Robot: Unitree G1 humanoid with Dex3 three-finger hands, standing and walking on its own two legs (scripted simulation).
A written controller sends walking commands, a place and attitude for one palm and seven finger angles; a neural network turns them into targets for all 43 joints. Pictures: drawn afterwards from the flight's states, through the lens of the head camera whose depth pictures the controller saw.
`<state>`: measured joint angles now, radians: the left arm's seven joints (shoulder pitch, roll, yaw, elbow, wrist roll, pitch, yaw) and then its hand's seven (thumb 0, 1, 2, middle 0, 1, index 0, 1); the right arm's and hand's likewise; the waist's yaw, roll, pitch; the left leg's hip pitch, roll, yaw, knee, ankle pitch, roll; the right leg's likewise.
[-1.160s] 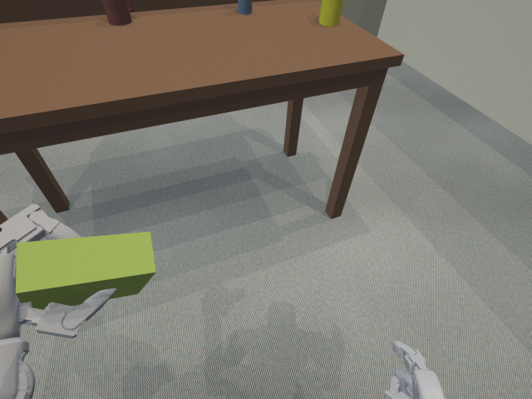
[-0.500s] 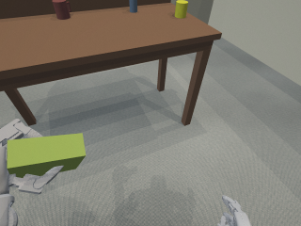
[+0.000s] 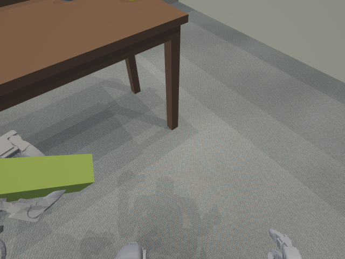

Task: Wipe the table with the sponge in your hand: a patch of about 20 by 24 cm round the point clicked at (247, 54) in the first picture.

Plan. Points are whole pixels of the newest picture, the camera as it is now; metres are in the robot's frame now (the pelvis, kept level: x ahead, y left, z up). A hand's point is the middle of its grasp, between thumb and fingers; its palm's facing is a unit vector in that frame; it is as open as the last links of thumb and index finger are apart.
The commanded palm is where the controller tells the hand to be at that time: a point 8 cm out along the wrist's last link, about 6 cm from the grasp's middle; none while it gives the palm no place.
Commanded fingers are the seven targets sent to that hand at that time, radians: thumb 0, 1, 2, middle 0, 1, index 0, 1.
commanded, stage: walk to a spot facing it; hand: left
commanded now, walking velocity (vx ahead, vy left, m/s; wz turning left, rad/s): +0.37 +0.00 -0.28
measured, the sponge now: (60, 176) +0.23 +0.20 +0.15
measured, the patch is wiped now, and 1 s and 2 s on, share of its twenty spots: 0.00 0.00 0.00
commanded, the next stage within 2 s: turn to face it in 0.40 s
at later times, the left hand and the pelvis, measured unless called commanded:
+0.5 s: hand (107, 85) +0.43 +0.16 +0.18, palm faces +0.17 -0.87 -0.47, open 8.9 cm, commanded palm +0.38 +0.22 +0.17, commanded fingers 0.00 0.10 1.30 -1.20 -1.60 -1.20 -1.60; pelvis +0.15 -0.01 -0.01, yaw -16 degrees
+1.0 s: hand (123, 72) +0.48 +0.14 +0.17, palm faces +0.29 -0.85 -0.44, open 8.9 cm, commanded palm +0.44 +0.18 +0.17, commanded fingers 0.00 0.10 1.30 -1.20 -1.60 -1.20 -1.60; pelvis +0.23 -0.07 -0.03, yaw -10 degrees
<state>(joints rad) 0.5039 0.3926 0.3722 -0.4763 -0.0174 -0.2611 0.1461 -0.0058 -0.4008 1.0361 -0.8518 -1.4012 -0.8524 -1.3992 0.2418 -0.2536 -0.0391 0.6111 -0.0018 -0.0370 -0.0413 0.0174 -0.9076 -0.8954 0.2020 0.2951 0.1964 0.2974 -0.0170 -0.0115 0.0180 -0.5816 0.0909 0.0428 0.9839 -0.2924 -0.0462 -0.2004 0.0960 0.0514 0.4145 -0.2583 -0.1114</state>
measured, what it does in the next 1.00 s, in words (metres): walks ahead: left foot, then right foot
